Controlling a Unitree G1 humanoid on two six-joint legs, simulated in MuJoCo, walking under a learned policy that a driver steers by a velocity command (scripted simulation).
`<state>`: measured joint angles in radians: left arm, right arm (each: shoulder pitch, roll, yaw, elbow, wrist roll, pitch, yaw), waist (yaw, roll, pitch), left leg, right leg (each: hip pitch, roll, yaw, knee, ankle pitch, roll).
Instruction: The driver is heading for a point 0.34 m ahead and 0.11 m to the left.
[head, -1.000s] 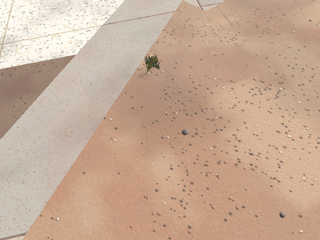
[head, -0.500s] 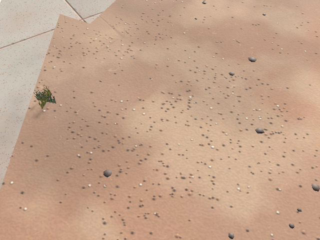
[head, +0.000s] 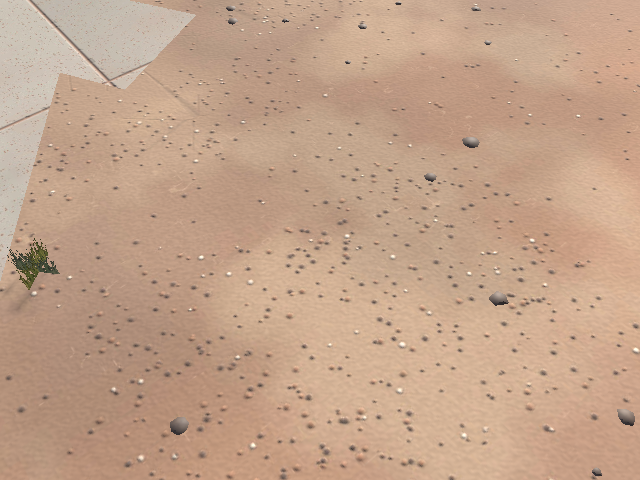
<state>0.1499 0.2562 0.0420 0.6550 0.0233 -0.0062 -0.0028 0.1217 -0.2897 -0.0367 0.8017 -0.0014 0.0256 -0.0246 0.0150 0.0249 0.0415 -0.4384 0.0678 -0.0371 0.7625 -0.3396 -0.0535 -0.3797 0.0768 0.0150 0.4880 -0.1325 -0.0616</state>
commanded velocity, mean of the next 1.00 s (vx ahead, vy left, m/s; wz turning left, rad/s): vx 0.05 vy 0.00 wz -0.03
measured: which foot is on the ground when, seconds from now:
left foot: up 0.00-0.04, down 0.06-1.00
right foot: down 0.00-1.00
